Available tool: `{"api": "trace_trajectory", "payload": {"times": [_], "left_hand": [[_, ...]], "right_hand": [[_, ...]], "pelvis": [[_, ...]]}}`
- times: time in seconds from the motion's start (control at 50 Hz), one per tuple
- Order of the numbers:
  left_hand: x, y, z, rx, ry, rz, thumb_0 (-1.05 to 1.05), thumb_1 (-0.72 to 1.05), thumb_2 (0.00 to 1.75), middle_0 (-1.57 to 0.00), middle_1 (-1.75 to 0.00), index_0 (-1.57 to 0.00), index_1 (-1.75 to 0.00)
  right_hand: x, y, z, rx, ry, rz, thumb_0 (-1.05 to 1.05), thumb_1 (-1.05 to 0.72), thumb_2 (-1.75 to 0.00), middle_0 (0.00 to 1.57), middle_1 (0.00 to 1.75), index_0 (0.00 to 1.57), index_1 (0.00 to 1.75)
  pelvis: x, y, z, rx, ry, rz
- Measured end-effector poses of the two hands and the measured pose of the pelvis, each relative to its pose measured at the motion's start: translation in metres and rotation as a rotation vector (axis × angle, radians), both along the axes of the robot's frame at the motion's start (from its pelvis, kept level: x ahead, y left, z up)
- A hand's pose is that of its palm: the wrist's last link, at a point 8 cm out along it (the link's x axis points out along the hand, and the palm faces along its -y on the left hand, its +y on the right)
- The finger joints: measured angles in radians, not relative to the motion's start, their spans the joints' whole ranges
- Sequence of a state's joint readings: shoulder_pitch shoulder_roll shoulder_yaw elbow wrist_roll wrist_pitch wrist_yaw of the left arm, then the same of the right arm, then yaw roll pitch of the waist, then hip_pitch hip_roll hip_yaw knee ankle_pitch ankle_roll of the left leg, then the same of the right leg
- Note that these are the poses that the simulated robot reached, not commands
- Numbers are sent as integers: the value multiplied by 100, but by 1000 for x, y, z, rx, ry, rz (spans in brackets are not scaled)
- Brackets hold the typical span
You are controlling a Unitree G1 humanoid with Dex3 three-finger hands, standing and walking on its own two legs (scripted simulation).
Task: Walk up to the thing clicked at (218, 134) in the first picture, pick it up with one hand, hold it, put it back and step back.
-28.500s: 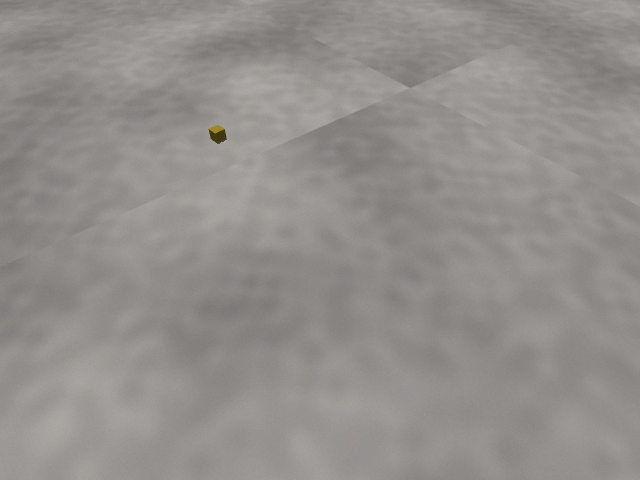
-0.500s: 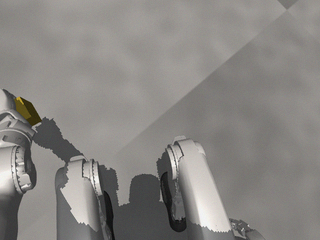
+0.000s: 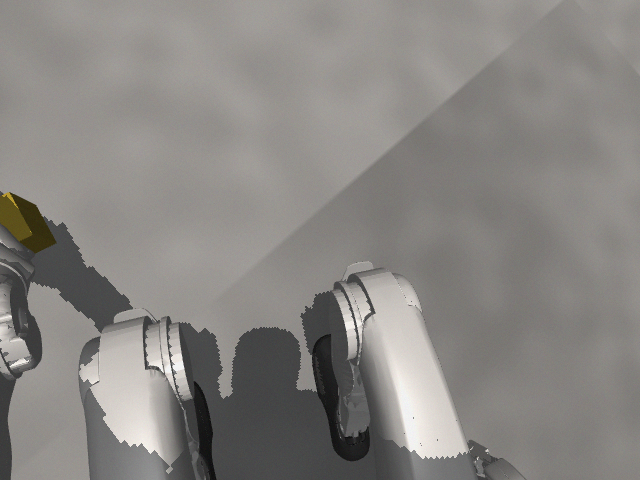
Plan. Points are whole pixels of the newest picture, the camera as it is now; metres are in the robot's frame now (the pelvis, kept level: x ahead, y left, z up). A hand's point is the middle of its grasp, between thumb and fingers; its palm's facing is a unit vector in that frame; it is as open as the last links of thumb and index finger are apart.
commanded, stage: lower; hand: left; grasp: from above
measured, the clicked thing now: (9, 230) +0.45 +0.32 -0.22
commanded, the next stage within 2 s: rest in 0.04 s
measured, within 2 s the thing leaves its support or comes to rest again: rests again in 0.78 s
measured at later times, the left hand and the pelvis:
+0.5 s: hand (21, 240) +0.44 +0.31 -0.23, palm faces -0.32 -0.33 -0.89, open 8.6 cm; pelvis +0.00 +0.00 -0.02, yaw -3 degrees
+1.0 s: hand (21, 243) +0.44 +0.32 -0.25, palm faces -0.30 -0.33 -0.89, open 8.6 cm; pelvis +0.00 +0.01 -0.02, yaw -6 degrees
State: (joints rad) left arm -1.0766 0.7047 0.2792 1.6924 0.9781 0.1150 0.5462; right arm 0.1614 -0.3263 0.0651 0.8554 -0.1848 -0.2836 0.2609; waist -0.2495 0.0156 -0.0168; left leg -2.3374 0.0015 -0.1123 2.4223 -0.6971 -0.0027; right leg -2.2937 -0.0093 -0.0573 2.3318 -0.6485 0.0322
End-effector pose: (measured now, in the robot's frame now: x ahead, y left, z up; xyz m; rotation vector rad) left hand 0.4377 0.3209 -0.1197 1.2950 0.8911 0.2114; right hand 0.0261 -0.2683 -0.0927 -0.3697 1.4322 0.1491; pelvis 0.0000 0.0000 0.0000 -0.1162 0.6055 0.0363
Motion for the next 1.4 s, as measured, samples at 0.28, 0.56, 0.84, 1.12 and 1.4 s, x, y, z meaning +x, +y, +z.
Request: {"api": "trace_trajectory", "payload": {"times": [0.28, 0.56, 0.84, 1.12, 1.4], "left_hand": [[10, 1, -33, 8, -35, 8, 3, 22, 25, -117, -25, -89, -26], [7, -4, -59, -16, -17, 52, 3, 24, 25, -115, -27, -87, -28], [7, 2, -73, -11, -13, 53, 2, 24, 24, -114, -28, -87, -28], [7, 4, -76, -1, -10, 58, 2, 25, 24, -112, -33, -86, -29], [7, 2, -78, 3, -10, 60, 3, 26, 23, -104, -39, -83, -31]], "right_hand": [[-8, 6, -2, 4, 69, 2, 0, -92, -90, 19, 29, 20, 30], [-20, 14, 7, 33, 85, 39, 0, -92, -90, 19, 29, 20, 30], [-27, 14, 23, 6, 102, 61, 0, -92, -90, 19, 29, 20, 30], [-27, 24, 27, 30, 72, 106, 0, -92, -90, 19, 29, 20, 30], [-39, 32, 32, 53, 65, 126, 0, -91, -90, 19, 29, 20, 30]], "pelvis": [[6, 4, -13, -28, -9, -15], [3, 4, -17, -50, -42, -34], [2, 8, -18, -80, -65, -44], [-2, 10, -18, -100, -97, -50], [-8, 11, -18, -114, -130, -58]]}}
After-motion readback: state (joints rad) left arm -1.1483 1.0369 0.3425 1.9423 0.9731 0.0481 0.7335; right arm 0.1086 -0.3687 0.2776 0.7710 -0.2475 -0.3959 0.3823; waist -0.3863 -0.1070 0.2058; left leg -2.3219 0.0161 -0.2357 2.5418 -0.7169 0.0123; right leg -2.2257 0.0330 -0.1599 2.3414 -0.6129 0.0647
